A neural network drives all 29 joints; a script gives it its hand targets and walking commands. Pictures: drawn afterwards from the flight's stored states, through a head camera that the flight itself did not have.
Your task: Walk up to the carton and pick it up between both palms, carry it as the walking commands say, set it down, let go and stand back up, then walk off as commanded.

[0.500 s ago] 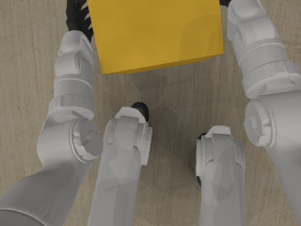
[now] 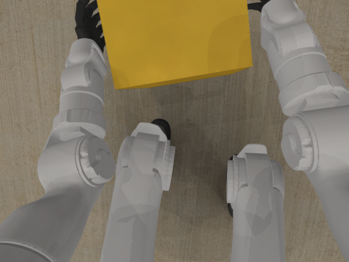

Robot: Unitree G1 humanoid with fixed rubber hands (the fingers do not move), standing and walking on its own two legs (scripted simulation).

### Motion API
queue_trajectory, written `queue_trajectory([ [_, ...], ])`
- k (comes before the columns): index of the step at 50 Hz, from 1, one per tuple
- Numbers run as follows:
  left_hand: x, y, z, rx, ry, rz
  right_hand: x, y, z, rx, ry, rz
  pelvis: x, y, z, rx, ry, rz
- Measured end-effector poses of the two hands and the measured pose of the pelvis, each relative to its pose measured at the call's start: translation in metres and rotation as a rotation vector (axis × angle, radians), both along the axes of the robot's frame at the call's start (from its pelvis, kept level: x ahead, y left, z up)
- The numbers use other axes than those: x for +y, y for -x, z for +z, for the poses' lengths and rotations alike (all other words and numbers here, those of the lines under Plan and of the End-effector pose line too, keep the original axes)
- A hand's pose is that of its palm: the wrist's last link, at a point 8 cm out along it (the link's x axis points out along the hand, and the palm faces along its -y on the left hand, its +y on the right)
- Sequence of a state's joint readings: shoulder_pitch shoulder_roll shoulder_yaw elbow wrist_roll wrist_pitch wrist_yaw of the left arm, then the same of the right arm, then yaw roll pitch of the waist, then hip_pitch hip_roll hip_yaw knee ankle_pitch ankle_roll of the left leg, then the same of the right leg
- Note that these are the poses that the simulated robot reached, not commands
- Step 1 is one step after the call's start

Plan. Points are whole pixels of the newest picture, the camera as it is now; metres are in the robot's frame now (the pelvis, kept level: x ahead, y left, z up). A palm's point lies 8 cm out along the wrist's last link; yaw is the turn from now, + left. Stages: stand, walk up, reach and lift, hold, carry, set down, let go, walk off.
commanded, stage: set down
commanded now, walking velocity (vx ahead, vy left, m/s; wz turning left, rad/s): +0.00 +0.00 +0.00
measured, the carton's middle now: (179, 35) +0.50 +0.11 -0.26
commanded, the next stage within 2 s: none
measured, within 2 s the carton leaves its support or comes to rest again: neither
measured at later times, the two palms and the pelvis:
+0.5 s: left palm (93, 42) +0.46 +0.27 -0.18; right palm (272, 3) +0.55 -0.06 -0.19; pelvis -0.01 +0.01 +0.00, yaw +0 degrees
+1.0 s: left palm (83, 39) +0.46 +0.28 -0.17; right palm out of the picture +0.57 -0.08 -0.18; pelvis -0.01 +0.02 +0.00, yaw +1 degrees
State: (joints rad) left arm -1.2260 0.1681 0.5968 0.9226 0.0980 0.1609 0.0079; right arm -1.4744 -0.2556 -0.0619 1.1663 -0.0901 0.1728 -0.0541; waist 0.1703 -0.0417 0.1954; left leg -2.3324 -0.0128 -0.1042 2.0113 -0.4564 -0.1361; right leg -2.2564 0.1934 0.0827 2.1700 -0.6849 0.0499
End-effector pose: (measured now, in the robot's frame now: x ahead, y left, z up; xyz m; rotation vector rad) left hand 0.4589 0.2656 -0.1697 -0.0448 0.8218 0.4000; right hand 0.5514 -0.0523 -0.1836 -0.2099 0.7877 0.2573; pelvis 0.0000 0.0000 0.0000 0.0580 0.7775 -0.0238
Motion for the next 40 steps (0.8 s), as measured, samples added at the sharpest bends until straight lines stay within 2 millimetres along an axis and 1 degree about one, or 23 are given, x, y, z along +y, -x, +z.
queue_trajectory([
  [19, -0.001, 0.001, -0.004, -0.013, -0.004, 0.012, -0.002, 0.001, -0.002, -0.021, -0.016, 0.001, 0.004, 0.005, -0.002, -0.030, 0.003, 0.006],
  [25, 0.000, 0.002, -0.007, -0.024, -0.014, 0.005, -0.004, 0.000, -0.003, -0.062, -0.036, -0.007, 0.007, 0.007, -0.001, -0.043, 0.002, 0.010],
  [32, 0.005, 0.006, -0.012, -0.013, -0.032, 0.009, -0.015, -0.007, -0.003, -0.088, -0.016, -0.025, 0.011, 0.009, 0.002, -0.044, -0.003, 0.012],
  [40, 0.010, 0.003, -0.013, -0.025, -0.036, 0.015, -0.027, -0.010, -0.007, -0.087, -0.005, -0.044, 0.015, 0.009, -0.001, -0.038, -0.004, 0.001],
])
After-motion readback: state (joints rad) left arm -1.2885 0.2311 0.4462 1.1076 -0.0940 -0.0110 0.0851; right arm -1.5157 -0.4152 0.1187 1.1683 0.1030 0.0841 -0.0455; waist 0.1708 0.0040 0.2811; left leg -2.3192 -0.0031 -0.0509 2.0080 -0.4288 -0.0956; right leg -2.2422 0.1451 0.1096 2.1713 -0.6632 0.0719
